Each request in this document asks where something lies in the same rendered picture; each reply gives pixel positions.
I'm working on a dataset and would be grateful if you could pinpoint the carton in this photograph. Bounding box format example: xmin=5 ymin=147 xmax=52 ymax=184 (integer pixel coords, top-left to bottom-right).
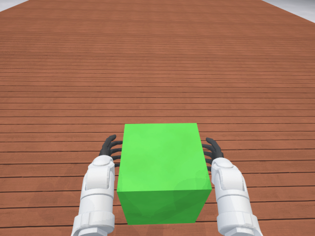
xmin=117 ymin=123 xmax=212 ymax=225

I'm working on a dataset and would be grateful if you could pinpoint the robot left forearm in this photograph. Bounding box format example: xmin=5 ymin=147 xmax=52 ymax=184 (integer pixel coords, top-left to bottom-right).
xmin=71 ymin=155 xmax=115 ymax=236

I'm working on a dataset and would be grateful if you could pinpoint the robot right forearm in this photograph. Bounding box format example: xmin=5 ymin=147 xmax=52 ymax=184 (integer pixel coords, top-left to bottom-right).
xmin=211 ymin=157 xmax=263 ymax=236

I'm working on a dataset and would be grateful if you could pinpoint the robot left hand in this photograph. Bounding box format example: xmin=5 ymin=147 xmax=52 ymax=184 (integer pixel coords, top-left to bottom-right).
xmin=99 ymin=135 xmax=123 ymax=167

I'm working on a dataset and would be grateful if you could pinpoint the robot right hand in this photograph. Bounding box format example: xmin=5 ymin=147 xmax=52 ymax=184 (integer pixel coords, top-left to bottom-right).
xmin=202 ymin=137 xmax=224 ymax=172

